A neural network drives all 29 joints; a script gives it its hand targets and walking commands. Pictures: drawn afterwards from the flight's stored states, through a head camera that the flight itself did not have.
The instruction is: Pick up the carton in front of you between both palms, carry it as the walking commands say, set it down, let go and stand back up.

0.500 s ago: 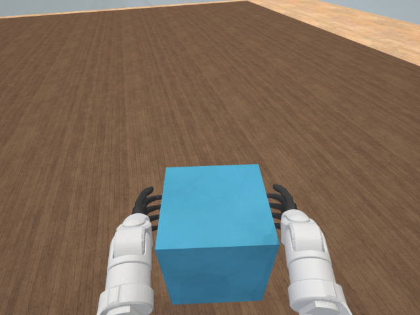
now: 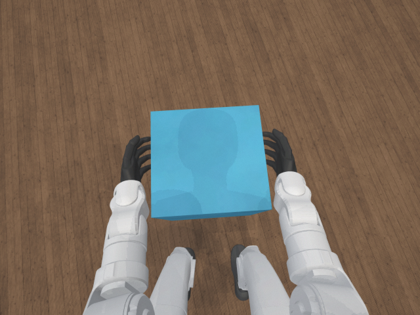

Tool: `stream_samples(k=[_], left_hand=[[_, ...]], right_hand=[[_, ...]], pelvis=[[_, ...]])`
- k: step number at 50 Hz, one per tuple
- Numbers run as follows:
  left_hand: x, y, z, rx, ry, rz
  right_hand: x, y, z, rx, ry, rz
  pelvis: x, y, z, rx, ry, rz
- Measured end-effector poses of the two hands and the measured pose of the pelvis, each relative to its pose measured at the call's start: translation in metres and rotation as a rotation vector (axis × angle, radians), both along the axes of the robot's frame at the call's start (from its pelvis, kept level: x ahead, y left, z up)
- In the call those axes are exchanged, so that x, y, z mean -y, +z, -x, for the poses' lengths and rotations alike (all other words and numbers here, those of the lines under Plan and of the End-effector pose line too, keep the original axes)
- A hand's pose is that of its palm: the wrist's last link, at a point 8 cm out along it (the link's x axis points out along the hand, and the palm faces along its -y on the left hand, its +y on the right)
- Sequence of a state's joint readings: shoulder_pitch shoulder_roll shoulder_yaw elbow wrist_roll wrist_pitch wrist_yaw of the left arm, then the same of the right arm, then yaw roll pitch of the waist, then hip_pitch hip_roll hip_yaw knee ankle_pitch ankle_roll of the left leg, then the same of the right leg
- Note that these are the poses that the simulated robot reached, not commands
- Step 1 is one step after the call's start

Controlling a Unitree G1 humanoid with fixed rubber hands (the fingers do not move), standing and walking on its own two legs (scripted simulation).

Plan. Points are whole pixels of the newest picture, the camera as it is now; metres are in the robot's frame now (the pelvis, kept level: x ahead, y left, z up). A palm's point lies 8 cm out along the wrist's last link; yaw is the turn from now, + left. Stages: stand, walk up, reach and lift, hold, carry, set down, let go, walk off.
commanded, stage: set down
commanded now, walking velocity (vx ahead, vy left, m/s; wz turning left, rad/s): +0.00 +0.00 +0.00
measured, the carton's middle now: (208, 172) +0.38 +0.03 -0.17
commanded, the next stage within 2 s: none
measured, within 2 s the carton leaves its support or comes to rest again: neither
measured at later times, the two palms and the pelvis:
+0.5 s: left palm (148, 168) +0.40 +0.18 -0.21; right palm (266, 155) +0.44 -0.12 -0.21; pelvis -0.04 +0.01 -0.13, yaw +0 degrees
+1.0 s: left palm (161, 172) +0.43 +0.18 -0.37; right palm (254, 155) +0.49 -0.12 -0.37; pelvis -0.06 -0.01 -0.25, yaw +2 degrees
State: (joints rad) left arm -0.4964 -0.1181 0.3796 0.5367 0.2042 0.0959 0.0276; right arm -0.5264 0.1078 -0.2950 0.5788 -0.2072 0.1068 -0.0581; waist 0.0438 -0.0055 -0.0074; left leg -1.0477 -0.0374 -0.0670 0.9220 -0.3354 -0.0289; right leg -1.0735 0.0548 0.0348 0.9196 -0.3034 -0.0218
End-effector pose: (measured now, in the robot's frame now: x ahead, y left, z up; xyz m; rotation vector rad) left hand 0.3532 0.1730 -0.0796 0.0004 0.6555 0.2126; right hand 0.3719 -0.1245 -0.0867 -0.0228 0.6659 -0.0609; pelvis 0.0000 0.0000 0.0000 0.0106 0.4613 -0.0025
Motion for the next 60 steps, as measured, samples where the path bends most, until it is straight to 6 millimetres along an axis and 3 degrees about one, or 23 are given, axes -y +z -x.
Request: stream_samples(k=[9, 16, 36, 60], left_hand=[[-0.005, -0.03, -0.023, 0.038, 0.034, 0.027], [-0.007, -0.068, -0.035, 0.0, 0.065, 0.052], [-0.003, -0.203, -0.06, -0.012, 0.117, 0.036], [-0.01, -0.349, -0.087, -0.059, 0.166, 0.017]], right_hand=[[-0.005, -0.033, -0.024, 0.036, 0.003, -0.007], [-0.007, -0.067, -0.043, -0.005, 0.024, 0.006], [-0.005, -0.202, -0.088, -0.018, 0.09, 0.002], [-0.015, -0.351, -0.135, -0.059, 0.186, 0.036]], pelvis=[[-0.006, -0.048, 0.017, -0.116, -0.001, 0.0], [-0.01, -0.083, 0.028, -0.179, -0.003, -0.003], [-0.006, -0.19, 0.044, -0.336, -0.001, -0.025], [0.006, -0.286, 0.06, -0.319, 0.002, -0.056]])
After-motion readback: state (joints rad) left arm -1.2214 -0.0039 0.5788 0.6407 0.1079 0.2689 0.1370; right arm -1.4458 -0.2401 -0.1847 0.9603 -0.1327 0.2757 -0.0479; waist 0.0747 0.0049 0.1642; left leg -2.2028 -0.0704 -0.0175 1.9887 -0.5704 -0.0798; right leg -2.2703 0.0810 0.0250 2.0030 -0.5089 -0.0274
